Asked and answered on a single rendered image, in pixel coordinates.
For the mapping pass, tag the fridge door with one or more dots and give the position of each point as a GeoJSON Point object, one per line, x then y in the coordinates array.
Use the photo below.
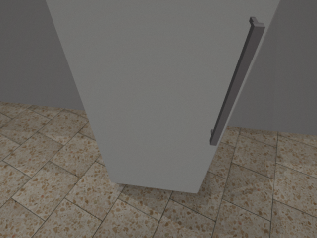
{"type": "Point", "coordinates": [152, 76]}

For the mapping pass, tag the handle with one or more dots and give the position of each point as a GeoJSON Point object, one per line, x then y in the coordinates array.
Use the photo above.
{"type": "Point", "coordinates": [250, 46]}

